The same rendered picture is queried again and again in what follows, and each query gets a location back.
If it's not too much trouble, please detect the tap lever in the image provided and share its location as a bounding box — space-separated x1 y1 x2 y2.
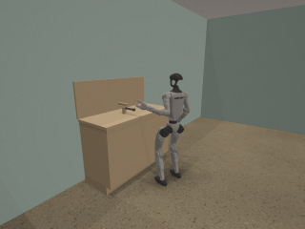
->
125 107 135 112

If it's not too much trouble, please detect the counter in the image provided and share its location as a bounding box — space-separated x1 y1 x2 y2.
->
72 76 169 195

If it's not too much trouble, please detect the left robot hand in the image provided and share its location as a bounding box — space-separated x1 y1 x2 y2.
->
135 99 149 110

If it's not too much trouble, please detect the left robot forearm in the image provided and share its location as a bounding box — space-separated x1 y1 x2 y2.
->
147 105 168 115

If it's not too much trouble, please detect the humanoid robot torso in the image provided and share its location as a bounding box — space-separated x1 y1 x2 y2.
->
166 90 185 134

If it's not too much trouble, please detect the right robot forearm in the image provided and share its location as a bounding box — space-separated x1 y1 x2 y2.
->
178 112 189 121

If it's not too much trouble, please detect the right robot thigh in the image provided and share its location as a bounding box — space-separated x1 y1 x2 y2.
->
169 124 184 153

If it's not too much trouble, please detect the robot left upper arm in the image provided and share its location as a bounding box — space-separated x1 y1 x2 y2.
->
161 92 171 116

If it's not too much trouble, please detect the robot right upper arm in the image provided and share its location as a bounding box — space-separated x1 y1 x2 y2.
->
182 91 190 113

